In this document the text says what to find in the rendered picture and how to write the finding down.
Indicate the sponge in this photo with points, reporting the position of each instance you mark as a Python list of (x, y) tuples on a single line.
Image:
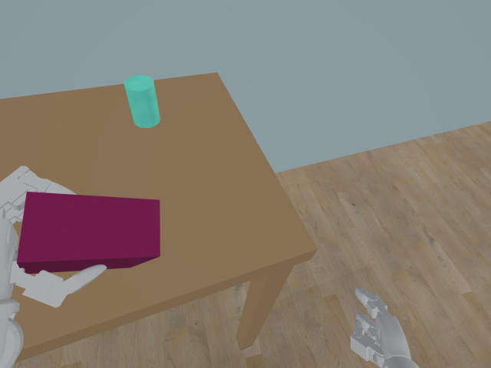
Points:
[(65, 232)]

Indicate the robot left hand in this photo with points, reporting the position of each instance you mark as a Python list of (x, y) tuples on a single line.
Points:
[(45, 287)]

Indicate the table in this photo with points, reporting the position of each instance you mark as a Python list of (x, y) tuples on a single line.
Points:
[(225, 218)]

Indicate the robot right hand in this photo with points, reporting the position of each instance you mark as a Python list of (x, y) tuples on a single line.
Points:
[(385, 337)]

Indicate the robot left forearm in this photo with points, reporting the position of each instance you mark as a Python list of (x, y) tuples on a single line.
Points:
[(11, 334)]

